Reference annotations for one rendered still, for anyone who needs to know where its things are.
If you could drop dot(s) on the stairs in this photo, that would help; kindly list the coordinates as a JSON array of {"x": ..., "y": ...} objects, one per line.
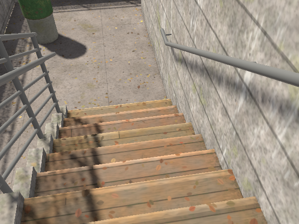
[{"x": 137, "y": 163}]

